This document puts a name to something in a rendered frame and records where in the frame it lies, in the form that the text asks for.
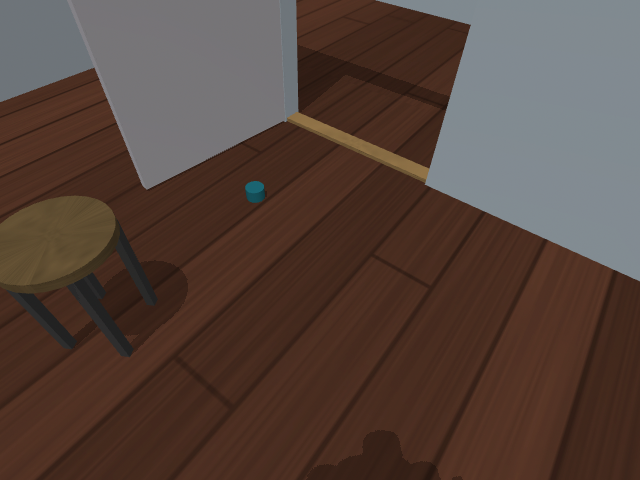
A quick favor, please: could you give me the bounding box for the tin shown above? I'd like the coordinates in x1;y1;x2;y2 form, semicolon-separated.
245;181;265;203

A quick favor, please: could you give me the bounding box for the stool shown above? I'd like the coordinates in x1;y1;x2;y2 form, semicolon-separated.
0;196;158;357

